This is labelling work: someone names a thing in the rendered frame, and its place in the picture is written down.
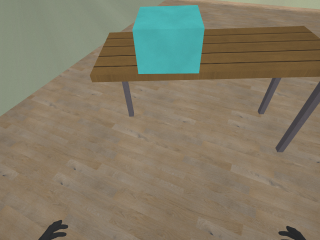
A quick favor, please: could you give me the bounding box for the carton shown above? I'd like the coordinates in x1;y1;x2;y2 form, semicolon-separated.
132;5;205;74

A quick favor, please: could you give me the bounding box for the table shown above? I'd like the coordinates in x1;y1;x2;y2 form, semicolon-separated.
90;26;320;153

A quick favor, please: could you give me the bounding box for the right robot hand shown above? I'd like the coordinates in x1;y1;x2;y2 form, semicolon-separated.
278;226;306;240

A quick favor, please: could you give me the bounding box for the left robot hand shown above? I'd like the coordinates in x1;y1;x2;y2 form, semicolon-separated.
38;220;68;240

